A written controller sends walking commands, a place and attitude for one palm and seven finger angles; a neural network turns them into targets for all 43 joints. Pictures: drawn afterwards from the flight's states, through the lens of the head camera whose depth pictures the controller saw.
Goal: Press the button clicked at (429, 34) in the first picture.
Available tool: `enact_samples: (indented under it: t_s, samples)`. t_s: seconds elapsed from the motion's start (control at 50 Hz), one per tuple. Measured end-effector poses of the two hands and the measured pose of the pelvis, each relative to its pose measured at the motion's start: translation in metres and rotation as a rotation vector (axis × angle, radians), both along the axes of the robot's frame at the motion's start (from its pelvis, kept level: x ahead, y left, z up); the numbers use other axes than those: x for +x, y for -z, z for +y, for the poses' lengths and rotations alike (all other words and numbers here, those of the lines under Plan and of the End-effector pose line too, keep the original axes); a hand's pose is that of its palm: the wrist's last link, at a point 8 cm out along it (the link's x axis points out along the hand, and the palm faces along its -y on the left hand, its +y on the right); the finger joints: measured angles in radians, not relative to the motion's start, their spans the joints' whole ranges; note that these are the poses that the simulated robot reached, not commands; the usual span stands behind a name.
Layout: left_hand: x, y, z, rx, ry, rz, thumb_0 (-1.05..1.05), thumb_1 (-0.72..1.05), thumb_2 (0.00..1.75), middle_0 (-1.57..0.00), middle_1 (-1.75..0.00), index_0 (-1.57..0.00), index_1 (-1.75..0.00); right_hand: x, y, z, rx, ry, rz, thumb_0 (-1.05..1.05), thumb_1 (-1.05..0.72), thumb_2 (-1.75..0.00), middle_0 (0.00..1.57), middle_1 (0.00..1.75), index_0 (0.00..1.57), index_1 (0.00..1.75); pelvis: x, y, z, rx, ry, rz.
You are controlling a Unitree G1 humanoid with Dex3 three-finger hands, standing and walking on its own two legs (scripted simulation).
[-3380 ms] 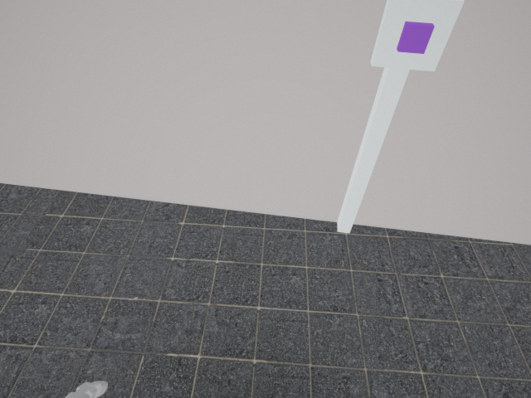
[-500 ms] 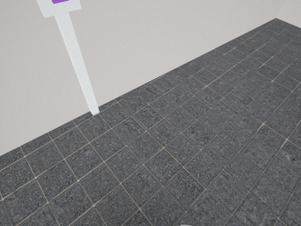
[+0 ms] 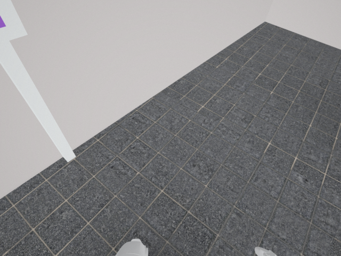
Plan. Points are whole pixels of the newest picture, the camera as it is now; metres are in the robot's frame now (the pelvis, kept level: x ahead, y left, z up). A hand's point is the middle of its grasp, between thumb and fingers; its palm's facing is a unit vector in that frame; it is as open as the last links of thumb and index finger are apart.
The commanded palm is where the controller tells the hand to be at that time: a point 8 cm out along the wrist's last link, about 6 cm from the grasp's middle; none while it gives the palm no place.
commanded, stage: walk to a spot facing it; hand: left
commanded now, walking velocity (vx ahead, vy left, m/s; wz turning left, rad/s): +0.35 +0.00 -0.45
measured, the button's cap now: out of the picture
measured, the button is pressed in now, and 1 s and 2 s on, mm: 0 0 0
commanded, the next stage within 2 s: turn to face it in 0.72 s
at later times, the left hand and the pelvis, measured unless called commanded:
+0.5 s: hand (132, 173) +0.37 +0.16 -0.16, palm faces -0.31 -0.94 -0.16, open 7.4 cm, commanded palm none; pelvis +0.20 +0.02 +0.01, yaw -17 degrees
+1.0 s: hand (162, 139) +0.52 +0.08 -0.15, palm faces -0.39 -0.89 -0.23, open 7.3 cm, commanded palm none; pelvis +0.41 -0.08 +0.01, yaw -27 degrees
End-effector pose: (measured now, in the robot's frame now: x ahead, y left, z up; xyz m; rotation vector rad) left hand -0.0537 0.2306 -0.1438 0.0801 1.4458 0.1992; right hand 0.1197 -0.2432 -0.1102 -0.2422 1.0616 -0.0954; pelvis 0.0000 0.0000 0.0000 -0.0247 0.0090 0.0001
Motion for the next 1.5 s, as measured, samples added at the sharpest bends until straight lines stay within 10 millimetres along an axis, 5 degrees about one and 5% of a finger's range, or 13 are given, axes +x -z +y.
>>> enact_samples:
  t_s: [0.06,0.12,0.22,0.32,0.5,0.64,0.74,0.88,0.96,1.08,1.16,1.26,1.5]
  samples:
    - [0.026,0.018,0.022,-0.018,0.018,0.045,0.01,0.90,0.90,-0.20,-0.30,-0.21,-0.30,0.031,0.003,0.019,-0.023,0.012,-0.055,0.01,-0.91,-0.90,0.20,0.30,0.20,0.30,0.028,0.012,0.018,0.003,0.043,-0.006]
    - [0.071,0.018,0.041,-0.020,0.077,0.042,0.01,0.91,0.90,-0.20,-0.30,-0.21,-0.30,0.034,-0.003,0.032,-0.023,0.071,-0.062,0.01,-0.91,-0.90,0.20,0.30,0.20,0.30,0.050,0.008,0.029,0.000,0.100,-0.025]
    - [0.179,0.000,0.060,-0.006,0.173,-0.093,0.01,0.91,0.90,-0.19,-0.30,-0.20,-0.29,0.004,-0.007,0.046,-0.013,0.212,0.047,0.00,-0.92,-0.90,0.20,0.30,0.21,0.30,0.088,-0.010,0.040,-0.005,0.148,-0.030]
    - [0.281,-0.015,0.055,0.002,0.253,-0.217,0.01,0.91,0.90,-0.19,-0.29,-0.20,-0.29,-0.032,-0.003,0.049,-0.012,0.342,0.195,0.00,-0.93,-0.90,0.20,0.30,0.20,0.30,0.127,-0.015,0.043,0.007,0.200,-0.022]
    - [0.432,-0.016,-0.017,-0.045,0.450,-0.277,0.01,0.91,0.90,-0.19,-0.29,-0.20,-0.29,-0.062,0.011,0.073,0.085,0.536,0.420,0.01,-0.92,-0.90,0.20,0.30,0.20,0.30,0.205,-0.006,0.020,0.025,0.299,-0.014]
    - [0.536,0.001,-0.104,-0.077,0.576,-0.372,0.01,0.91,0.90,-0.19,-0.30,-0.20,-0.29,-0.037,0.034,0.064,0.189,0.645,0.545,0.01,-0.91,-0.90,0.20,0.30,0.20,0.30,0.273,0.020,-0.032,0.031,0.383,-0.016]
    - [0.553,-0.006,-0.118,-0.052,0.569,-0.322,0.00,0.91,0.90,-0.20,-0.30,-0.20,-0.30,0.054,0.035,0.005,0.148,0.647,0.366,0.01,-0.91,-0.90,0.20,0.30,0.20,0.30,0.308,0.008,-0.057,0.025,0.428,-0.042]
    - [0.570,-0.025,-0.105,0.029,0.585,-0.221,0.00,0.92,0.90,-0.20,-0.30,-0.21,-0.30,0.203,0.014,-0.074,0.067,0.590,0.028,0.01,-0.91,-0.90,0.20,0.30,0.20,0.30,0.358,-0.009,-0.071,0.028,0.487,-0.020]
    - [0.584,-0.026,-0.101,0.039,0.560,-0.194,0.00,0.92,0.90,-0.20,-0.30,-0.21,-0.30,0.259,0.007,-0.089,0.058,0.552,-0.030,0.01,-0.91,-0.90,0.20,0.30,0.20,0.30,0.390,-0.011,-0.076,0.019,0.480,-0.013]
    - [0.605,-0.003,-0.101,0.000,0.463,-0.175,0.00,0.91,0.90,-0.20,-0.30,-0.20,-0.30,0.317,0.014,-0.079,0.057,0.465,0.032,0.01,-0.91,-0.90,0.20,0.30,0.20,0.30,0.443,-0.001,-0.078,-0.010,0.416,-0.023]
    - [0.617,0.012,-0.099,-0.020,0.415,-0.139,0.00,0.91,0.90,-0.20,-0.30,-0.20,-0.30,0.338,0.018,-0.066,0.056,0.429,0.076,0.01,-0.91,-0.90,0.20,0.30,0.20,0.30,0.465,0.005,-0.074,0.007,0.393,-0.038]
    - [0.636,0.004,-0.098,-0.023,0.409,-0.132,0.01,0.91,0.90,-0.20,-0.30,-0.20,-0.29,0.336,0.012,-0.068,0.033,0.452,0.117,0.00,-0.93,-0.90,0.20,0.30,0.21,0.30,0.472,-0.003,-0.070,-0.002,0.363,-0.032]
    - [0.672,-0.025,-0.110,0.063,0.347,-0.279,0.01,0.91,0.90,-0.19,-0.30,-0.20,-0.29,0.314,0.019,-0.106,0.047,0.408,0.214,0.01,-0.91,-0.90,0.20,0.30,0.20,0.30,0.464,-0.006,-0.100,0.010,0.235,0.006]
